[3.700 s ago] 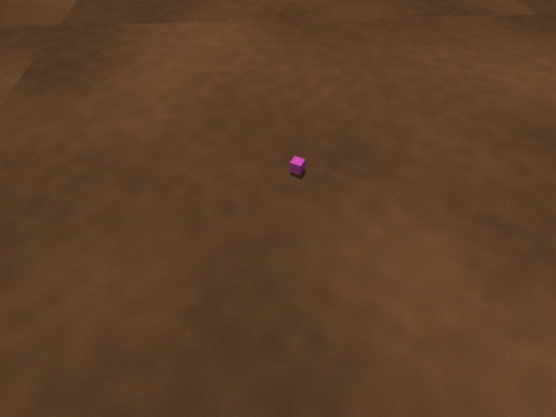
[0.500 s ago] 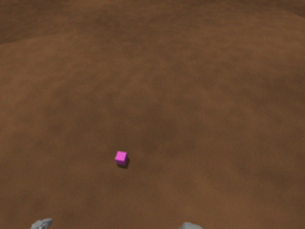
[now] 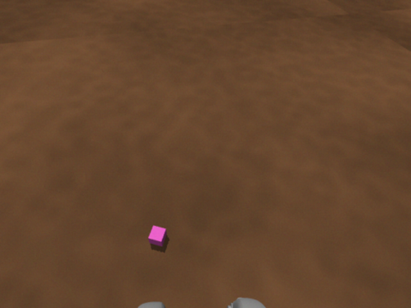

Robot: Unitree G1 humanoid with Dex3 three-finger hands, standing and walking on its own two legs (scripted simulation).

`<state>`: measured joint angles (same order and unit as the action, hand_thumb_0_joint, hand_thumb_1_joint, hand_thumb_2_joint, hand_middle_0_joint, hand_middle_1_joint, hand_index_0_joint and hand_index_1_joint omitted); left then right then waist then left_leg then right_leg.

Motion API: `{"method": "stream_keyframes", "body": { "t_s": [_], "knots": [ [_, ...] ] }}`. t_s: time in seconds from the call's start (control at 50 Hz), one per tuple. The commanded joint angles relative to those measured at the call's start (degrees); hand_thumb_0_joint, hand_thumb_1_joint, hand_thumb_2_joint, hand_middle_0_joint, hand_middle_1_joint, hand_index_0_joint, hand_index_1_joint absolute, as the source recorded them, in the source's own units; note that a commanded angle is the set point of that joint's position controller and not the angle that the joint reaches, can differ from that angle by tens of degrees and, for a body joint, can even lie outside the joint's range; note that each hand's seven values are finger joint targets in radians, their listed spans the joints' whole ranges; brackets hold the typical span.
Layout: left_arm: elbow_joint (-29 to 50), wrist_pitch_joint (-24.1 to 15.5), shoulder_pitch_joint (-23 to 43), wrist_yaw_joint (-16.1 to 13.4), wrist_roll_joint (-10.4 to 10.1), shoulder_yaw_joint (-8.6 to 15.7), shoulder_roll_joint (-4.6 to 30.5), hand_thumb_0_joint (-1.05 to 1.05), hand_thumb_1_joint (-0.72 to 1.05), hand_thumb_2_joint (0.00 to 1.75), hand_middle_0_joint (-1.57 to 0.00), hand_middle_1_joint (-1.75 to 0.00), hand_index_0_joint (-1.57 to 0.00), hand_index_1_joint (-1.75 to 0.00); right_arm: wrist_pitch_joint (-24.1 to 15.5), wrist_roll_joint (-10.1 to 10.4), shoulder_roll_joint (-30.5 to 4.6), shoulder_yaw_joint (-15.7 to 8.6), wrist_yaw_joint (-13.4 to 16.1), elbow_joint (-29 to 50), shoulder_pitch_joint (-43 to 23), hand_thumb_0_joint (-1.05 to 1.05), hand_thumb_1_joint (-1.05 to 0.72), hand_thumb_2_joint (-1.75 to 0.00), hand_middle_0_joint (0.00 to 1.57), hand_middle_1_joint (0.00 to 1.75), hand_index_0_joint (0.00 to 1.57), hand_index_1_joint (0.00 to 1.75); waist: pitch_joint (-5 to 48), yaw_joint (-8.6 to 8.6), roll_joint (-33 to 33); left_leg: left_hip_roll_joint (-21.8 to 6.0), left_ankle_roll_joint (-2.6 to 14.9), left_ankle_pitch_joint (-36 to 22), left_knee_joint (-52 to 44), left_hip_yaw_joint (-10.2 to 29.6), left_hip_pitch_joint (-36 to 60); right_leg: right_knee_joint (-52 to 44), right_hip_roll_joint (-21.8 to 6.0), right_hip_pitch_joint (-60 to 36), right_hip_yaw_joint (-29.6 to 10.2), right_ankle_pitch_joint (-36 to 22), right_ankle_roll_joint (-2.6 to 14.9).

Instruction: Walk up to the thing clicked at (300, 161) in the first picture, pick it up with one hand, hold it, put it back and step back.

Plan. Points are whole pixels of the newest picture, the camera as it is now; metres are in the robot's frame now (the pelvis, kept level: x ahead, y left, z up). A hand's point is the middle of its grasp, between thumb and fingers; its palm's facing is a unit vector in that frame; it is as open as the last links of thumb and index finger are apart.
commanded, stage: walk up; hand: left
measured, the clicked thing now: (157, 235) +0.52 +0.21 -0.73
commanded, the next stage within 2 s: stand in 1.30 s
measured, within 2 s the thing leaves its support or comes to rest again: neither
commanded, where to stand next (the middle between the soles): +0.11 -0.02 m, yaw +0 degrees
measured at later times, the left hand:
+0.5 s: hand (94, 299) +0.15 +0.23 -0.13, palm faces -0.03 -0.94 -0.34, open 7.4 cm
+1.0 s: hand out of the picture +0.12 +0.24 -0.14, palm faces +0.00 -0.95 -0.32, open 7.4 cm
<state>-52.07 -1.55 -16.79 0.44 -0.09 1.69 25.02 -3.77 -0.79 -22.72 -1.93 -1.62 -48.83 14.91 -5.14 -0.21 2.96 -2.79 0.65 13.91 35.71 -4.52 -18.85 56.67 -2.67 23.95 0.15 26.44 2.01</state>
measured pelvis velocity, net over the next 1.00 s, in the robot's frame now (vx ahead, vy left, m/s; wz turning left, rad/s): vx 0.05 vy -0.01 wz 0.00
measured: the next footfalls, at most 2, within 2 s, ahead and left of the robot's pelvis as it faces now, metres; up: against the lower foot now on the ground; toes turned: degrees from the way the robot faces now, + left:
right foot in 0.12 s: +0.11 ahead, -0.14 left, +0.00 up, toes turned -2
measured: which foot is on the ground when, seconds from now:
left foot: down 0.00-1.00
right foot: up 0.00-0.10, down 0.12-1.00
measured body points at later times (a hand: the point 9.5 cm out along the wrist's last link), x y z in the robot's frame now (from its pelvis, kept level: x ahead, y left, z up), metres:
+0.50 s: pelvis +0.03 -0.01 +0.01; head +0.05 -0.02 +0.46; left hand +0.15 +0.28 -0.11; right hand +0.11 -0.32 -0.12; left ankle +0.06 +0.12 -0.72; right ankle +0.07 -0.14 -0.72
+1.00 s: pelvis +0.05 -0.01 +0.02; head +0.06 -0.01 +0.47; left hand +0.12 +0.29 -0.11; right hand +0.14 -0.31 -0.11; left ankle +0.06 +0.12 -0.72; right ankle +0.07 -0.14 -0.72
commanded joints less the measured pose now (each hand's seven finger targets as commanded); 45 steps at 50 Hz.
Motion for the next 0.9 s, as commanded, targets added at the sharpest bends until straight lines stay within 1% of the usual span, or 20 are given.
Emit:
{"method": "stream_keyframes", "body": {
  "t_s": [0.0,0.04,0.06,0.08,0.1,0.12,0.14,0.16,0.18,0.2,0.22,0.24,0.26,0.32,0.34,0.44,0.54,0.68,0.78,0.88],
  "knots": [
    [0.57,-0.60,-4.39,-0.41,-0.14,3.04,8.22,0.00,0.90,0.90,-0.20,-0.30,-0.20,-0.30,-0.26,0.00,-15.08,-3.70,1.82,3.51,-2.52,0.00,-0.90,-0.90,0.20,0.30,0.20,0.30,4.22,-0.91,-14.22,-13.39,11.14,-18.57,-10.79,10.94,-0.42,-9.34,-1.62,-3.99,0.81,-4.61,-0.76],
    [-0.18,-0.41,-3.40,-0.61,0.07,3.30,7.94,0.00,0.90,0.90,-0.20,-0.30,-0.20,-0.30,0.40,0.35,-14.63,-3.32,1.85,3.12,-3.52,0.00,-0.90,-0.90,0.20,0.30,0.20,0.30,5.63,-1.04,-12.63,-12.90,10.41,-17.06,-7.43,9.97,-2.61,-14.16,0.12,-8.51,2.23,-8.19,-0.62],
    [-1.03,-0.47,-4.29,-0.72,0.18,3.38,7.95,0.00,0.90,0.90,-0.20,-0.30,-0.20,-0.30,0.77,0.70,-14.50,-3.04,1.81,3.19,-4.95,0.00,-0.90,-0.90,0.20,0.30,0.20,0.30,6.79,-2.06,-12.10,-11.89,9.39,-12.87,-5.05,9.15,-3.89,-18.62,0.72,-12.12,2.71,-12.14,-0.29],
    [-1.20,-0.78,-3.50,-0.87,0.60,3.53,8.59,0.00,0.90,0.90,-0.20,-0.30,-0.20,-0.30,1.17,1.07,-13.09,-2.40,1.79,3.14,-5.78,0.00,-0.90,-0.90,0.20,0.30,0.20,0.30,7.53,-2.36,-10.23,-10.17,7.30,-8.93,-2.23,8.45,-4.66,-23.16,1.19,-14.31,2.07,-14.46,0.24],
    [-0.71,-1.12,-1.51,-1.06,0.92,3.80,10.05,0.00,0.90,0.90,-0.20,-0.30,-0.20,-0.30,1.44,1.47,-10.72,-1.54,1.76,2.73,-5.10,0.00,-0.90,-0.90,0.20,0.30,0.20,0.30,8.10,-2.35,-5.91,-8.24,4.44,-4.34,0.08,7.09,-5.91,-27.00,-1.43,-15.45,-2.05,-16.83,1.37],
    [0.06,-1.74,1.17,-1.24,1.37,4.02,12.63,0.00,0.90,0.90,-0.20,-0.30,-0.20,-0.30,1.73,1.91,-8.15,-0.86,1.73,2.32,-3.40,0.00,-0.90,-0.90,0.20,0.30,0.20,0.30,7.91,-0.35,2.07,-3.93,1.49,0.68,6.45,4.10,-6.11,-32.49,-10.56,-12.64,-15.60,-17.51,4.05],
    [0.48,-1.62,5.71,-1.09,0.65,3.96,15.27,0.00,0.90,0.90,-0.20,-0.30,-0.20,-0.30,2.42,2.00,-9.20,-1.35,2.27,0.67,-3.79,0.00,-0.90,-0.90,0.20,0.30,0.20,0.30,6.38,0.42,5.57,0.55,0.65,13.89,8.39,2.98,-1.49,-35.13,-16.77,-3.88,-21.82,-16.70,9.92],
    [1.14,-1.50,9.80,-0.97,0.69,3.33,14.53,0.00,0.90,0.90,-0.20,-0.30,-0.20,-0.30,2.59,1.69,-10.95,-1.91,2.43,-1.59,-2.89,0.00,-0.90,-0.90,0.20,0.30,0.20,0.30,4.23,1.58,4.65,-0.31,0.67,13.35,8.68,3.61,4.24,-33.62,-15.95,1.70,-20.43,-15.83,10.37],
    [0.53,-1.29,10.40,-0.99,0.38,2.63,12.72,0.00,0.90,0.90,-0.20,-0.30,-0.20,-0.30,2.40,1.91,-10.79,-1.65,2.22,-2.85,-2.98,0.00,-0.90,-0.90,0.20,0.30,0.20,0.30,3.94,2.07,2.82,-0.19,0.92,9.22,3.09,3.90,5.31,-32.32,-12.46,1.64,-14.88,-16.17,7.75],
    [-0.13,-1.05,11.31,-1.08,0.43,2.15,11.63,0.00,0.90,0.90,-0.20,-0.30,-0.20,-0.30,2.17,2.05,-10.97,-1.70,2.07,-3.96,-3.28,0.00,-0.90,-0.90,0.20,0.30,0.20,0.30,4.08,2.26,2.81,-1.50,1.19,3.14,-1.13,4.50,6.68,-30.94,-9.83,0.95,-10.78,-16.48,4.70],
    [-0.73,-0.89,11.55,-1.01,0.39,1.75,10.33,0.00,0.90,0.90,-0.20,-0.30,-0.20,-0.30,1.90,1.76,-11.51,-1.90,2.09,-5.00,-3.38,0.00,-0.90,-0.90,0.20,0.30,0.20,0.30,5.37,2.31,3.28,-3.67,1.86,-0.55,-4.41,6.95,7.39,-29.12,-7.96,-0.41,-8.38,-17.17,2.68],
    [-1.46,-0.74,10.55,-0.88,0.05,1.53,9.23,0.00,0.90,0.90,-0.20,-0.30,-0.20,-0.30,1.57,1.54,-12.28,-1.55,1.98,-5.32,-5.13,0.00,-0.90,-0.90,0.20,0.30,0.20,0.30,7.06,0.87,1.56,-5.69,2.63,-1.88,-6.80,10.03,6.49,-28.09,-5.53,-3.38,-6.42,-16.35,1.23],
    [-2.54,-0.64,9.97,-0.75,0.05,1.55,9.19,0.00,0.90,0.90,-0.20,-0.30,-0.20,-0.30,1.47,1.62,-12.41,-1.13,1.71,-5.65,-7.36,0.00,-0.90,-0.90,0.20,0.30,0.20,0.30,7.00,-0.39,1.58,-5.78,3.08,-0.07,-6.69,10.17,3.59,-29.51,-4.56,-6.64,-5.62,-12.96,0.93],
    [-4.25,-0.78,12.98,-0.76,0.17,1.50,9.59,0.00,0.90,0.90,-0.20,-0.30,-0.20,-0.30,1.79,1.47,-10.61,-0.17,1.56,-8.36,-8.50,0.00,-0.90,-0.90,0.20,0.30,0.20,0.30,5.81,0.42,2.21,-3.07,1.34,-0.24,-7.83,6.70,5.85,-33.31,-7.13,-6.76,-8.19,-12.70,1.42],
    [-4.52,-0.77,13.73,-0.78,0.03,1.33,9.30,0.00,0.90,0.90,-0.20,-0.30,-0.20,-0.30,1.67,1.32,-10.92,-0.13,1.59,-9.35,-8.22,0.00,-0.90,-0.90,0.20,0.30,0.20,0.30,6.78,0.77,0.74,-3.50,1.18,-1.87,-9.00,6.87,7.11,-33.22,-7.19,-7.65,-7.78,-14.66,1.39],
    [-7.28,-0.37,15.98,-0.64,-0.39,1.03,7.93,0.00,0.90,0.90,-0.20,-0.30,-0.20,-0.30,1.25,1.10,-10.68,0.45,1.63,-12.28,-10.91,0.00,-0.90,-0.90,0.20,0.30,0.20,0.30,7.97,-0.31,-1.13,-4.88,1.06,-7.65,-13.84,7.86,7.10,-34.42,-5.50,-13.86,-4.82,-19.58,0.01],
    [-9.52,0.21,17.67,-0.29,-0.35,0.77,7.06,0.00,0.90,0.90,-0.20,-0.30,-0.20,-0.30,1.29,0.72,-10.62,0.57,1.64,-14.28,-13.54,0.00,-0.90,-0.90,0.20,0.30,0.20,0.30,6.29,-0.74,-3.44,-5.63,0.78,-3.50,-18.64,8.71,6.69,-37.68,-5.17,-15.27,-3.95,-16.84,-0.56],
    [-11.23,0.14,18.36,-0.03,-0.02,0.93,7.03,0.00,0.90,0.90,-0.20,-0.30,-0.20,-0.30,1.14,0.73,-10.49,0.40,1.75,-15.45,-13.81,0.00,-0.90,-0.90,0.20,0.30,0.20,0.30,8.53,-0.20,-3.50,-5.67,0.31,-8.30,-19.41,7.75,9.55,-39.42,-5.55,-18.10,-3.21,-21.57,-0.97],
    [-11.88,0.14,18.32,-0.05,0.01,0.86,6.82,0.00,0.90,0.90,-0.20,-0.30,-0.20,-0.30,1.56,0.71,-10.19,0.28,1.63,-15.47,-14.18,0.00,-0.90,-0.90,0.20,0.30,0.20,0.30,7.17,0.09,-3.38,-5.46,0.20,-6.16,-19.62,7.73,10.79,-41.22,-5.48,-15.94,-3.42,-18.65,-1.31],
    [-12.19,0.01,17.58,-0.08,0.24,0.84,6.90,0.00,0.90,0.90,-0.20,-0.30,-0.20,-0.30,1.79,0.68,-10.24,0.17,1.64,-15.35,-14.92,0.00,-0.90,-0.90,0.20,0.30,0.20,0.30,7.43,0.02,-3.03,-5.32,0.26,-6.16,-19.70,7.54,11.30,-41.97,-5.63,-16.29,-3.53,-20.03,-1.54]
  ]
}}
